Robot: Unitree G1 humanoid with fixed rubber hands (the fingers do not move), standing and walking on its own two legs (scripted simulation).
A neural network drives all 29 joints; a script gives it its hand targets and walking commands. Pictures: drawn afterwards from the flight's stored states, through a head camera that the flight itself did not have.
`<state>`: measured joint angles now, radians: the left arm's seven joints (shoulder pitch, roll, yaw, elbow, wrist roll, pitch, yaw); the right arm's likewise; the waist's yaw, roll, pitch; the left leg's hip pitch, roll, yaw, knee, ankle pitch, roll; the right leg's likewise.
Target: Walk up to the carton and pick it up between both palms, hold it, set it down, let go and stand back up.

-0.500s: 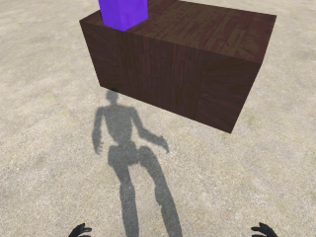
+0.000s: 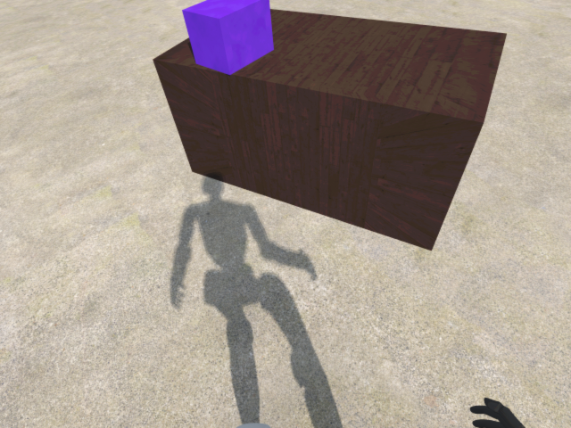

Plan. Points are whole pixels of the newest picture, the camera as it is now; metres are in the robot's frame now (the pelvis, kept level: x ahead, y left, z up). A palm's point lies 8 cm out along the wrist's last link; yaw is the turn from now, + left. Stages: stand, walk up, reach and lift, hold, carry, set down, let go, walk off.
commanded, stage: walk up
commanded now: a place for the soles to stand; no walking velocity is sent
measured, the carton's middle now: (231, 31) +1.51 +0.35 -0.04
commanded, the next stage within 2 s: none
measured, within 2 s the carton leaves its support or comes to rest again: neither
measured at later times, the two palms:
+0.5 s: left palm (103, 296) +0.35 +0.41 -0.09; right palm out of the picture +0.12 -0.11 -0.09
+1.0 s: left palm (89, 237) +0.49 +0.50 -0.09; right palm (354, 247) +0.47 -0.08 -0.10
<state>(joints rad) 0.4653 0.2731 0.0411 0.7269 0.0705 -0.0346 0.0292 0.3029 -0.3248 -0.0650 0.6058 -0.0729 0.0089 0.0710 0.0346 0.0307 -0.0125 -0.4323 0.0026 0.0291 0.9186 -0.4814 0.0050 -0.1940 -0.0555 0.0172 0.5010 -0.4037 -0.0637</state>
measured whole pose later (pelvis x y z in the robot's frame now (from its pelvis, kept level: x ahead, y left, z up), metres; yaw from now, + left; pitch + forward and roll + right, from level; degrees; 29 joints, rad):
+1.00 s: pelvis +0.41 +0.23 -0.01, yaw -15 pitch -5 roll +1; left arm 0.45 0.25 0.06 0.73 0.04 -0.07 0.07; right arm 0.29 -0.37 -0.07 0.56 -0.05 0.03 0.06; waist 0.06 0.07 0.08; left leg -0.59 0.08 -0.04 1.28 -0.29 -0.01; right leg -0.14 -0.02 0.00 0.51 -0.28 -0.01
